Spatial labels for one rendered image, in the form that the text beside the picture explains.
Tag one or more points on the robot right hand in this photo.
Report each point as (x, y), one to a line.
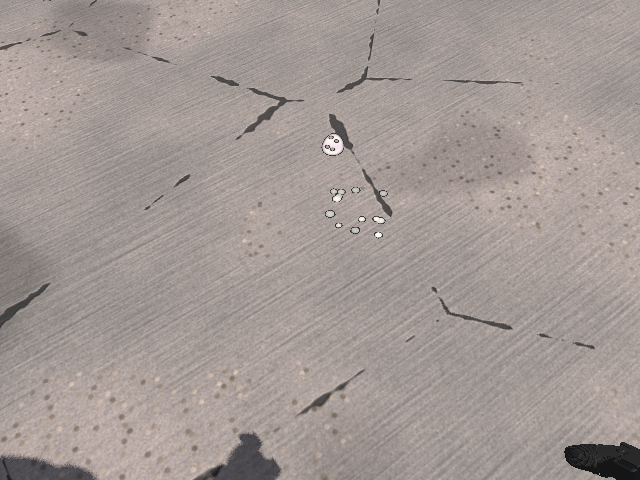
(620, 462)

